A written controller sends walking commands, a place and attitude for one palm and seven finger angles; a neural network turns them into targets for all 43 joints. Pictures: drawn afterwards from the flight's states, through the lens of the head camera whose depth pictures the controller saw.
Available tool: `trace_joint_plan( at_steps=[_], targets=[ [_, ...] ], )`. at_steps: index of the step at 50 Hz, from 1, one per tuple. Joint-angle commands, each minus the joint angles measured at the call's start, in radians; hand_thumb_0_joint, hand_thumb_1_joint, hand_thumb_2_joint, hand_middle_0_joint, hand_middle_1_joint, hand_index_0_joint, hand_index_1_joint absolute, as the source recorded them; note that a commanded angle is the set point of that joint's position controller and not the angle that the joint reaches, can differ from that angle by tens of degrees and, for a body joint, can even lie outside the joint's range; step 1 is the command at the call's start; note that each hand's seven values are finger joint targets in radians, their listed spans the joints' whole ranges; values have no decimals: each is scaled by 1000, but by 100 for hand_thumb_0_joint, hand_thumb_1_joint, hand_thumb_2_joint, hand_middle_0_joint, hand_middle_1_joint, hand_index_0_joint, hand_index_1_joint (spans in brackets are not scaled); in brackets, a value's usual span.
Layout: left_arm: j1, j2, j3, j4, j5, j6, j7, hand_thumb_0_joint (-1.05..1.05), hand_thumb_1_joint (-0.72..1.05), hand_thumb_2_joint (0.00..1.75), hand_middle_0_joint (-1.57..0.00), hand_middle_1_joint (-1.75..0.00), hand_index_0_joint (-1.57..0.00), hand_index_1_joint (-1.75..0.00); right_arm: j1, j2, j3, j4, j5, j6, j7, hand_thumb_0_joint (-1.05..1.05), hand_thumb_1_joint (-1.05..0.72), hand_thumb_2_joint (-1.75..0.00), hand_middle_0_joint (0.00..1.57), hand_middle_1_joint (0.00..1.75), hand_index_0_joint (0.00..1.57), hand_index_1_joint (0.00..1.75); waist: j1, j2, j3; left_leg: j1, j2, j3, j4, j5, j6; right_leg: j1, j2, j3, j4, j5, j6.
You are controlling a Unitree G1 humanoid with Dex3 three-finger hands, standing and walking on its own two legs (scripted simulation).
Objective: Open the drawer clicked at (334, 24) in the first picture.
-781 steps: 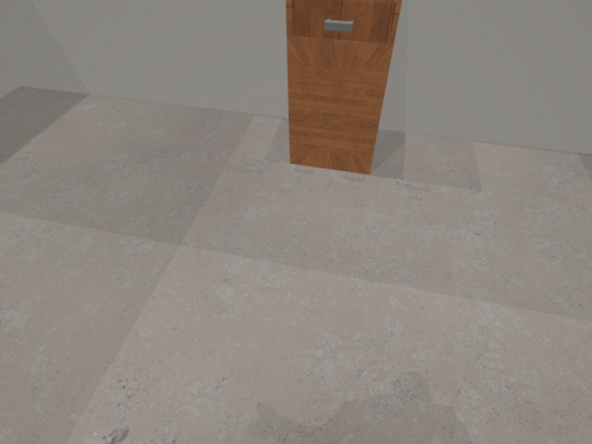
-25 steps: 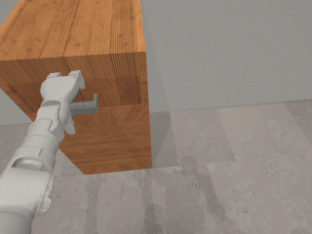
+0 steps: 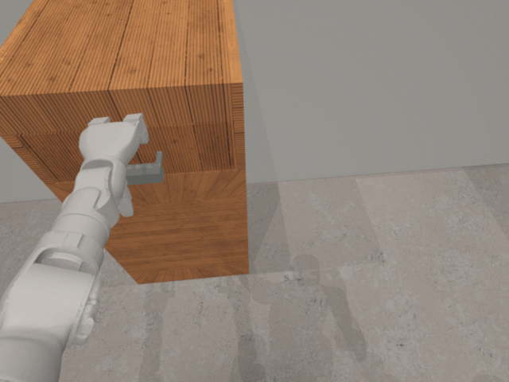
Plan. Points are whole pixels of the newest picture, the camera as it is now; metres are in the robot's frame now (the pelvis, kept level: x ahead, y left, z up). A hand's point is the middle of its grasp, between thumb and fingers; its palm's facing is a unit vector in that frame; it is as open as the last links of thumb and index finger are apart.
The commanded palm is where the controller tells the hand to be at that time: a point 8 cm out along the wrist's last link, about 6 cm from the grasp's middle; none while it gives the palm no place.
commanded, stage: move the hooked fingers above the handle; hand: left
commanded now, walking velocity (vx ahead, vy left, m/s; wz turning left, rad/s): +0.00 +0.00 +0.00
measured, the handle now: (135, 165) +0.52 +0.23 -0.01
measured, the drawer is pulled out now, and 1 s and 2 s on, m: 0.00 0.00 0.00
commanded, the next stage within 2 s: lift the fingers back up to retry in 0.94 s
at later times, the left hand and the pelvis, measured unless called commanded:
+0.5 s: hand (132, 172) +0.46 +0.21 +0.05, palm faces -0.11 -0.06 -0.99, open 13.8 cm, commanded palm +0.45 +0.22 +0.12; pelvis +0.00 -0.01 +0.00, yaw +1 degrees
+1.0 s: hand (133, 173) +0.45 +0.20 +0.06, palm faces -0.10 -0.06 -0.99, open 13.8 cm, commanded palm +0.44 +0.22 +0.12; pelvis +0.00 -0.01 +0.00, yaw +2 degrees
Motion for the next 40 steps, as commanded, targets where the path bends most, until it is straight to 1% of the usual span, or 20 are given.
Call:
trace_joint_plan(
  at_steps=[1,4,9,11,12,13,14,15,17,20,22,24,26,29,31,34,36,38,39,40],
  targets=[
    [-408,277,112,-233,9,-82,21,0,-50,30,-30,-120,-30,-120,88,-158,-49,-98,-3,-23,-34,0,-90,-90,20,30,20,30,-6,-11,-322,241,21,4,-41,371,4,114,5,-15,-55,312,-29],
    [-400,363,197,-316,30,-137,67,0,-50,30,-30,-120,-30,-120,83,-150,-51,-110,-12,-29,-37,0,-90,-90,20,30,20,30,26,34,-391,250,21,2,-22,436,-2,130,11,-14,-25,342,-35],
    [-355,419,255,-307,42,-102,154,0,-50,30,-30,-120,-30,-120,73,-152,-54,-103,-16,-36,-29,0,-90,-90,20,30,20,30,43,50,-423,213,19,15,-11,471,-9,156,13,-19,-3,382,-36],
    [-359,350,195,-283,39,-65,161,0,-50,30,-30,-120,-30,-120,81,-154,-61,-91,-11,-39,-24,0,-90,-90,20,30,20,30,16,50,-414,244,26,18,-11,479,-12,123,15,-26,-11,378,-30],
    [-345,299,156,-258,29,-46,150,0,-50,30,-30,-120,-30,-120,89,-156,-65,-85,-8,-41,-21,0,-90,-90,20,30,20,30,3,18,-412,256,27,20,-12,476,-9,122,15,-27,-24,379,-25],
    [-343,292,145,-241,19,-32,135,0,-50,30,-30,-120,-30,-120,93,-161,-67,-81,-3,-42,-19,0,-90,-90,20,30,20,30,-3,11,-393,256,30,22,-18,462,-8,123,15,-26,-35,377,-23],
    [-344,265,118,-228,4,-25,112,0,-50,30,-30,-120,-30,-120,97,-165,-67,-77,-2,-40,-20,0,-90,-90,20,30,20,30,-19,-32,-402,262,29,20,-18,469,-4,144,14,-22,-46,396,-20],
    [-371,221,69,-246,-7,-23,87,0,-50,30,-30,-120,-30,-120,102,-166,-70,-74,3,-39,-21,0,-90,-90,20,30,20,30,-36,-33,-401,285,29,17,-18,466,-1,134,11,-18,-54,401,-14],
    [-394,145,3,-294,-31,-36,36,0,-50,30,-30,-120,-30,-120,100,-165,-76,-68,2,-41,-23,0,-90,-90,20,30,20,30,-53,-24,-392,337,30,9,-19,474,2,113,10,-18,-72,398,-12],
    [-423,132,-21,-330,-46,-90,-15,0,-50,30,-30,-120,-30,-120,97,-161,-69,-61,-1,-39,-35,0,-90,-90,20,30,20,30,-63,-21,-330,341,24,-6,-29,442,6,86,8,-16,-86,360,-13],
    [-439,199,36,-350,-30,-132,-6,0,-50,30,-30,-120,-30,-120,97,-159,-66,-56,-5,-38,-41,0,-90,-90,20,30,20,30,-47,10,-323,340,23,-13,-28,430,4,65,8,-17,-76,335,-20],
    [-459,307,134,-383,-8,-166,30,0,-50,30,-30,-120,-30,-120,90,-158,-61,-61,-9,-35,-42,0,-90,-90,20,30,20,30,-11,52,-343,322,21,-17,-24,454,-4,74,9,-17,-53,336,-33],
    [-426,353,196,-364,14,-168,89,0,-50,30,-30,-120,-30,-120,81,-145,-55,-68,-12,-36,-35,0,-90,-90,20,30,20,30,20,95,-371,305,21,-17,-14,503,-16,75,13,-28,-17,351,-40],
    [-299,449,307,-303,31,-100,164,0,-50,30,-30,-120,-30,-120,50,-145,-44,-82,-25,-28,-22,0,-90,-90,20,30,20,30,84,58,-431,228,14,5,-7,559,-22,172,14,-29,17,432,-41],
    [-237,393,263,-258,34,-33,182,0,-50,30,-30,-120,-30,-120,39,-140,-41,-100,-19,-24,-12,0,-90,-90,20,30,20,30,86,8,-404,177,12,28,-17,526,-20,211,12,-30,10,465,-36],
    [-251,429,275,-263,30,15,184,0,-50,30,-30,-120,-30,-120,19,-149,-41,-110,-11,-14,-18,0,-90,-90,20,30,20,30,79,-75,-441,151,10,48,-34,473,-9,298,4,-9,-13,498,-23],
    [-286,397,221,-244,25,39,149,0,-50,30,-30,-120,-30,-120,31,-156,-47,-107,3,-16,-30,0,-90,-90,20,30,20,30,40,-111,-421,154,11,54,-48,427,-1,308,-3,-3,-38,505,-11],
    [-317,339,158,-258,10,33,93,0,-50,30,-30,-120,-30,-120,40,-165,-55,-106,11,-23,-40,0,-90,-90,20,30,20,30,5,-101,-401,202,14,51,-55,414,7,282,-5,-2,-63,489,-6],
    [-359,291,107,-285,-2,14,61,0,-50,30,-30,-120,-30,-120,45,-167,-58,-101,11,-25,-45,0,-90,-90,20,30,20,30,-24,-91,-397,239,17,45,-54,426,11,263,-8,0,-77,487,-5],
    [-364,235,59,-307,-13,-8,31,0,-50,30,-30,-120,-30,-120,52,-163,-63,-97,12,-30,-47,0,-90,-90,20,30,20,30,-35,-69,-379,280,19,37,-54,427,13,227,-6,-1,-85,463,-3]
  ],
)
